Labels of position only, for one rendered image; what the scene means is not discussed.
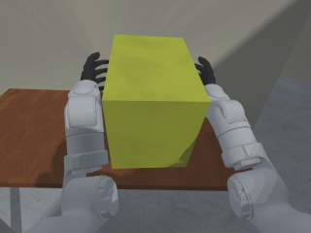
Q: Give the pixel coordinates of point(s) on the table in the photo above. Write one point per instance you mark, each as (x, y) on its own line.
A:
(33, 145)

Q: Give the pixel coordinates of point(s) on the carton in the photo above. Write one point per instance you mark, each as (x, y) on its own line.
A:
(154, 102)

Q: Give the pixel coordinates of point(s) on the left robot forearm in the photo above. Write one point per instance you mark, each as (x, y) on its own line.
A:
(84, 130)

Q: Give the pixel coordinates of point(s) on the left robot upper arm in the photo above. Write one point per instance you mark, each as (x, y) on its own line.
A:
(86, 204)

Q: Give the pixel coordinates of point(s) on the right robot forearm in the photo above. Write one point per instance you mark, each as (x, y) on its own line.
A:
(238, 143)

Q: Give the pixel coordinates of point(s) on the right robot upper arm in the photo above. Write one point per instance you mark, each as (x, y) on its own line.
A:
(260, 196)

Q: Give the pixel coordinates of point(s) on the right robot hand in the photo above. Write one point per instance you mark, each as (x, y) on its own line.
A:
(207, 73)

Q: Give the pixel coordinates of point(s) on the left robot hand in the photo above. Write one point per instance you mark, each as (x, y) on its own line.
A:
(90, 73)

